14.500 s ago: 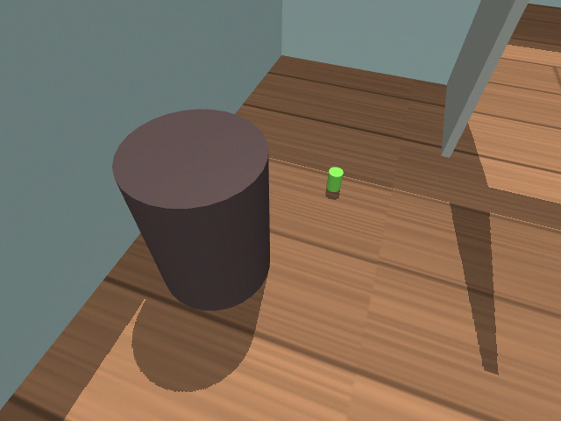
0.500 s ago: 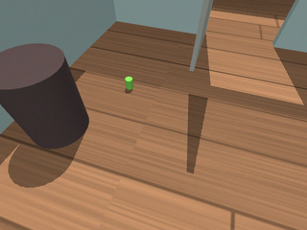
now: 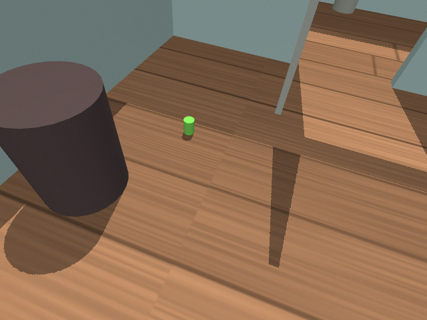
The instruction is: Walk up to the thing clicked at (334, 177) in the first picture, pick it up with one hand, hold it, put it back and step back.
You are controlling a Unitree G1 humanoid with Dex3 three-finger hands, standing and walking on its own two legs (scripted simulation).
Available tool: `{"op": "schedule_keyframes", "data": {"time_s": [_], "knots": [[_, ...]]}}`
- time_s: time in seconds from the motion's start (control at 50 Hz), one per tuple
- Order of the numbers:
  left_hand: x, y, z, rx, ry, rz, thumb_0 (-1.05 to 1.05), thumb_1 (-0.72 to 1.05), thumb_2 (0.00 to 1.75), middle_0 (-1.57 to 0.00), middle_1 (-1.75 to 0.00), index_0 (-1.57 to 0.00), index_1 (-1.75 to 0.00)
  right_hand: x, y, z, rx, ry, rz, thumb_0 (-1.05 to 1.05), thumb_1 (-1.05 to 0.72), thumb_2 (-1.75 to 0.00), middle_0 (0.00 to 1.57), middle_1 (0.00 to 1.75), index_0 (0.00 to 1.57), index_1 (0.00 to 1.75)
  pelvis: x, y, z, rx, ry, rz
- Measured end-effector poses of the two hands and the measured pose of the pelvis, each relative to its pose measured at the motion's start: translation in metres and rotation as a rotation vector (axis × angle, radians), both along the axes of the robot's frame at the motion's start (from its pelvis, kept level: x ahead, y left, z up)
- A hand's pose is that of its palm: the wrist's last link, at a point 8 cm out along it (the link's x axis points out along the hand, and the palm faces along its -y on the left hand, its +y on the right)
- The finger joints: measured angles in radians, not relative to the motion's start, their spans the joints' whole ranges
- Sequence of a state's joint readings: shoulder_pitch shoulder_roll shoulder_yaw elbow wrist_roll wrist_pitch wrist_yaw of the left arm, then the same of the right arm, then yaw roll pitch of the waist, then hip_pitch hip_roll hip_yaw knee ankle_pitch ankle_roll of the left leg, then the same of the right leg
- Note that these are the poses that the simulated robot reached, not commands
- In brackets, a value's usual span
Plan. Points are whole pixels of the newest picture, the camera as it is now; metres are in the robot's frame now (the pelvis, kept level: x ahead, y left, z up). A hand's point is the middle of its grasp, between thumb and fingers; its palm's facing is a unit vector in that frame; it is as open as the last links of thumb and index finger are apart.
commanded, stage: walk up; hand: left
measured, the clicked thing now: (189, 125) +1.38 +0.16 -0.71
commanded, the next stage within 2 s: none
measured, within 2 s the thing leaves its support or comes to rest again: neither
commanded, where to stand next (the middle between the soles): +0.97 -0.08 m, yaw -1 degrees
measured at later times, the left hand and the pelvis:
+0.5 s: hand (129, 232) +0.32 +0.20 -0.10, palm faces +0.00 -0.92 -0.39, open 7.4 cm; pelvis +0.22 -0.07 +0.01, yaw -1 degrees
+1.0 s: hand (142, 176) +0.51 +0.22 -0.14, palm faces -0.07 -0.94 -0.34, open 7.4 cm; pelvis +0.46 -0.06 +0.01, yaw -2 degrees
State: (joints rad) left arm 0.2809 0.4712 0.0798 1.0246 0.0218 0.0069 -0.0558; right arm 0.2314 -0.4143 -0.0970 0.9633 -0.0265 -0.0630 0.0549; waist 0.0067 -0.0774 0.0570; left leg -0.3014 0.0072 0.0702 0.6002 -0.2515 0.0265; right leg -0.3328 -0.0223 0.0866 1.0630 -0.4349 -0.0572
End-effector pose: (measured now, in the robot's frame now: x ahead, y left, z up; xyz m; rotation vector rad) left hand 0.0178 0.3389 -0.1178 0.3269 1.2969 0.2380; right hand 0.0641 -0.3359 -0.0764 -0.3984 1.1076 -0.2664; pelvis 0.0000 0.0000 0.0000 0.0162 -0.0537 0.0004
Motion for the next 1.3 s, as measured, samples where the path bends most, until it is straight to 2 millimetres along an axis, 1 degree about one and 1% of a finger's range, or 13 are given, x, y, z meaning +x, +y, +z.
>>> {"op": "schedule_keyframes", "data": {"time_s": [0.16, 0.32, 0.38, 0.42, 0.56, 0.74, 0.84, 0.9, 1.0, 1.1, 1.18, 1.24, 1.3], "knots": [[0.092, -0.017, 0.023, -0.041, -0.067, -0.078, 0.00, 0.90, 0.90, -0.20, -0.30, -0.20, -0.30, 0.022, 0.011, -0.002, 0.064, 0.048, -0.028, 0.01, -0.90, -0.90, 0.20, 0.30, 0.20, 0.30, 0.061, -0.004, 0.016, 0.012, -0.005, -0.023], [0.211, -0.050, 0.036, 0.011, -0.140, -0.136, 0.01, 0.90, 0.90, -0.20, -0.30, -0.20, -0.30, 0.085, -0.019, -0.035, 0.114, 0.081, -0.050, 0.01, -0.89, -0.90, 0.20, 0.30, 0.20, 0.30, 0.144, -0.036, 0.002, 0.031, 0.010, -0.032], [0.253, -0.067, 0.038, 0.040, -0.222, -0.131, 0.00, 0.90, 0.90, -0.20, -0.30, -0.20, -0.30, 0.120, -0.034, -0.049, 0.117, 0.100, -0.038, 0.01, -0.90, -0.90, 0.20, 0.30, 0.20, 0.30, 0.172, -0.052, -0.006, 0.001, 0.001, -0.020], [0.270, -0.078, 0.044, 0.037, -0.258, -0.119, 0.00, 0.90, 0.90, -0.20, -0.30, -0.20, -0.30, 0.148, -0.039, -0.048, 0.121, 0.101, -0.018, 0.01, -0.90, -0.90, 0.20, 0.30, 0.20, 0.30, 0.189, -0.059, -0.002, 0.006, -0.003, -0.017], [0.299, -0.096, 0.052, 0.017, -0.212, -0.082, 0.00, 0.90, 0.90, -0.20, -0.30, -0.20, -0.30, 0.248, -0.051, -0.023, 0.125, 0.033, 0.048, 0.01, -0.90, -0.90, 0.20, 0.30, 0.20, 0.30, 0.252, -0.070, 0.016, -0.010, 0.012, -0.011], [0.335, -0.082, 0.024, -0.015, -0.087, -0.021, 0.00, 0.90, 0.90, -0.20, -0.30, -0.20, -0.30, 0.373, -0.045, -0.010, 0.070, 0.021, 0.111, 0.01, -0.90, -0.90, 0.20, 0.30, 0.20, 0.30, 0.345, -0.062, 0.007, -0.034, 0.020, 0.001], [0.378, -0.068, -0.002, -0.018, -0.019, -0.007, 0.01, 0.90, 0.90, -0.20, -0.30, -0.20, -0.30, 0.444, -0.029, -0.010, 0.038, -0.073, 0.128, 0.01, -0.90, -0.90, 0.20, 0.30, 0.20, 0.30, 0.399, -0.049, -0.008, -0.016, 0.015, -0.007], [0.417, -0.070, 0.000, -0.027, -0.022, -0.042, 0.01, 0.90, 0.90, -0.20, -0.30, -0.20, -0.30, 0.465, -0.024, -0.001, 0.052, -0.113, 0.095, 0.01, -0.90, -0.90, 0.20, 0.30, 0.20, 0.30, 0.423, -0.050, -0.002, -0.006, 0.008, -0.019], [0.486, -0.078, 0.013, -0.037, -0.084, -0.094, 0.01, 0.90, 0.90, -0.20, -0.30, -0.20, -0.30, 0.482, -0.030, 0.004, 0.062, -0.090, 0.068, 0.01, -0.90, -0.90, 0.20, 0.30, 0.20, 0.30, 0.463, -0.056, 0.008, 0.005, 0.004, -0.035], [0.552, -0.093, 0.028, -0.016, -0.124, -0.142, 0.00, 0.90, 0.90, -0.20, -0.30, -0.20, -0.30, 0.494, -0.053, -0.008, 0.081, -0.040, 0.033, 0.01, -0.90, -0.90, 0.20, 0.30, 0.20, 0.30, 0.504, -0.072, 0.008, 0.017, 0.003, -0.041], [0.601, -0.106, 0.034, 0.037, -0.169, -0.156, 0.00, 0.90, 0.90, -0.20, -0.30, -0.20, -0.30, 0.513, -0.082, -0.031, 0.097, 0.005, 0.003, 0.01, -0.90, -0.90, 0.20, 0.30, 0.20, 0.30, 0.543, -0.095, -0.004, 0.022, 0.004, -0.039], [0.626, -0.118, 0.040, 0.069, -0.222, -0.138, 0.00, 0.90, 0.90, -0.20, -0.30, -0.20, -0.30, 0.536, -0.096, -0.044, 0.099, 0.050, 0.000, 0.01, -0.90, -0.90, 0.20, 0.30, 0.20, 0.30, 0.567, -0.109, -0.008, 0.005, -0.003, -0.027], [0.638, -0.129, 0.050, 0.072, -0.227, -0.110, 0.00, 0.90, 0.90, -0.20, -0.30, -0.20, -0.30, 0.566, -0.100, -0.042, 0.116, 0.063, 0.015, 0.01, -0.90, -0.90, 0.20, 0.30, 0.20, 0.30, 0.587, -0.114, 0.001, 0.007, -0.004, -0.022]]}}
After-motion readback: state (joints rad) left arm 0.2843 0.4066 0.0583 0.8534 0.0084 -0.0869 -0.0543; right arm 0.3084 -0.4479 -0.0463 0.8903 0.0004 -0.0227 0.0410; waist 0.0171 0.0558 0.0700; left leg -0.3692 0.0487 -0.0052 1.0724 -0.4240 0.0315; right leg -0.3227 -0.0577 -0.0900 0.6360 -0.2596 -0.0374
